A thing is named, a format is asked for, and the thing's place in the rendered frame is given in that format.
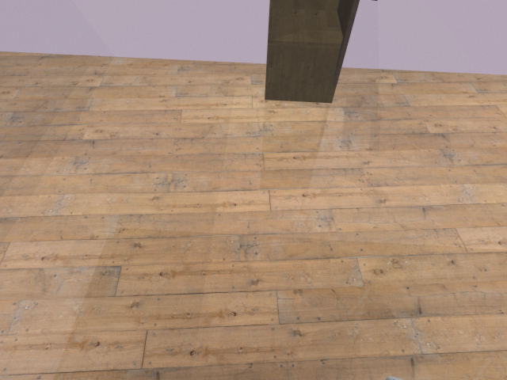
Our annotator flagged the cupboard door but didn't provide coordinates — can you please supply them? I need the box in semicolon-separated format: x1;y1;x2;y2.
333;0;360;87

